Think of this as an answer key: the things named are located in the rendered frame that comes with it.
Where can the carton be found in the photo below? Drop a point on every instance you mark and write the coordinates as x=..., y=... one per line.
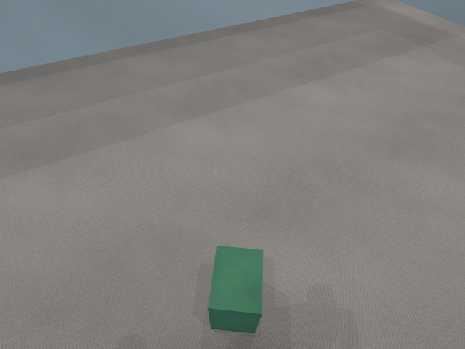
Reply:
x=235, y=301

